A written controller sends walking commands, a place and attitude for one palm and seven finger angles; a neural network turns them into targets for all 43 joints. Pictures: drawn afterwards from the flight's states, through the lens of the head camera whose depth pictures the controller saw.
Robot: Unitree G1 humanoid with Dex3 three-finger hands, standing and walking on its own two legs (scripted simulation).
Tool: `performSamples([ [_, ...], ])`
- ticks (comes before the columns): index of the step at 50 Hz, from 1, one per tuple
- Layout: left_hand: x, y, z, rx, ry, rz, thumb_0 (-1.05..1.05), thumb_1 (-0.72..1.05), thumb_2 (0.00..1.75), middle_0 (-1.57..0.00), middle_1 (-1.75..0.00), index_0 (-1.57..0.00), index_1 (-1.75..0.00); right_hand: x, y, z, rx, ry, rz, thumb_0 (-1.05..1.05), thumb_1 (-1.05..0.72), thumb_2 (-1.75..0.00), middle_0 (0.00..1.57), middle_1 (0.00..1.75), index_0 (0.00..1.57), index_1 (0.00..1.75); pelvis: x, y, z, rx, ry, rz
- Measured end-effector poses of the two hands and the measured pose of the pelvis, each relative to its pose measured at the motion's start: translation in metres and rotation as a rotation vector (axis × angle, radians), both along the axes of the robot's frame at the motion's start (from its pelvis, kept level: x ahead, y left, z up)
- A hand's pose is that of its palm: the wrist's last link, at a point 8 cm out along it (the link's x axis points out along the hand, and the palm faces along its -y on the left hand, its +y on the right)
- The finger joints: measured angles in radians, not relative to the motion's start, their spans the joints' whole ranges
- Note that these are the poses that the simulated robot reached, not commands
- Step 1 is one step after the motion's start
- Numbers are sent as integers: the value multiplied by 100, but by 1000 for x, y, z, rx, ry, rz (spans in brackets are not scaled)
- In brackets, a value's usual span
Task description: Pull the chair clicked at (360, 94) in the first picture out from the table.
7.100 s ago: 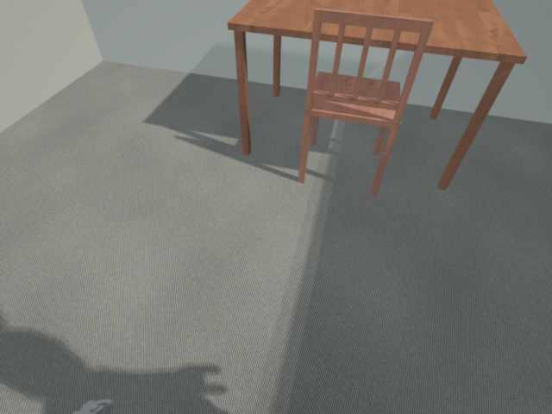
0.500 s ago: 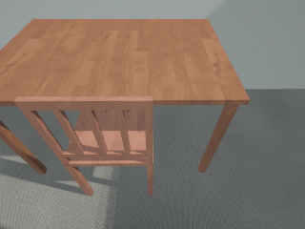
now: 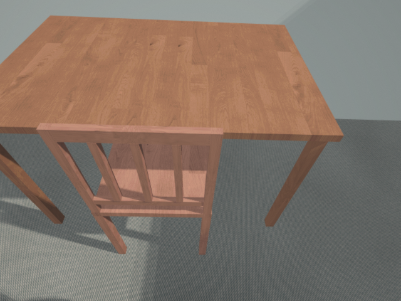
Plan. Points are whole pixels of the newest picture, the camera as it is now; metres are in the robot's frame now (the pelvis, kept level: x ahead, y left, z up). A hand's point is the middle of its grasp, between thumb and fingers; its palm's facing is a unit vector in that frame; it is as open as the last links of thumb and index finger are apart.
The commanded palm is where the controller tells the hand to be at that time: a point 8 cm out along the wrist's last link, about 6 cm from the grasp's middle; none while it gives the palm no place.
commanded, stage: look again from close up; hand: left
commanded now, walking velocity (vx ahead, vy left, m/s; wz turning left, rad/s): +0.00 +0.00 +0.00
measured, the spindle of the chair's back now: (143, 174) +0.45 +0.19 -0.10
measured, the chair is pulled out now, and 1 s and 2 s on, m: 0.00 0.00 0.00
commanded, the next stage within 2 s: raise the hand toward the chair's back in 0.22 s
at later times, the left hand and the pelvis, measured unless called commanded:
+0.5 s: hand (113, 282) +0.16 +0.18 -0.05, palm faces +0.26 -0.95 -0.18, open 7.6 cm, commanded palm +0.10 +0.24 -0.07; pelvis -0.02 -0.02 -0.01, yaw +2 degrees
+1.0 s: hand (126, 284) +0.16 +0.15 -0.04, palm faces +0.05 -0.99 -0.10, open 11.5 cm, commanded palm +0.13 +0.22 -0.05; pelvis -0.05 -0.07 -0.11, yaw +3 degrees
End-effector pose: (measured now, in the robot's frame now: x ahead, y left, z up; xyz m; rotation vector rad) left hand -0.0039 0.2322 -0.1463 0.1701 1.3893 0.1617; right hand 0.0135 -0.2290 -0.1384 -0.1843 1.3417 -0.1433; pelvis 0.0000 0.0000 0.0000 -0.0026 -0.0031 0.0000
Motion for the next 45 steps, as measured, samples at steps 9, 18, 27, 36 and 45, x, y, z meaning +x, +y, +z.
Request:
performSamples([
  [9, -5, -10, -2, -21, 16, 2, 0, 91, 90, -20, -30, -20, -30, -8, 2, -1, 10, 28, -10, 1, -92, -90, 20, 30, 20, 30, 0, -1, 1, 2, -9, 0],
  [18, 1, -19, 3, -33, -39, 49, 0, 90, 90, -20, -30, -20, -30, -7, -4, 2, 3, -11, -19, 1, -92, -90, 20, 30, 20, 30, -4, -5, 1, -3, -7, 5],
  [27, 164, -11, 145, 78, -1110, 19, 2, 84, 86, -19, -29, -19, -29, 64, -38, 23, -44, -532, 43, 1, -91, -90, 20, 30, 20, 30, -27, -22, -16, 11, 52, 37],
  [36, 146, -19, 89, -126, -1319, -111, 0, 64, 78, -17, -26, -17, -26, 126, -82, 32, -111, -781, 150, 1, -90, -90, 20, 30, 20, 30, -53, -56, -71, 5, 203, 21],
  [45, 94, -15, 91, 41, -1405, -34, 1, 42, 69, -15, -23, -15, -23, 150, -73, -4, -117, -782, 239, 1, -90, -90, 20, 30, 20, 30, -52, -67, -101, -43, 256, 51],
])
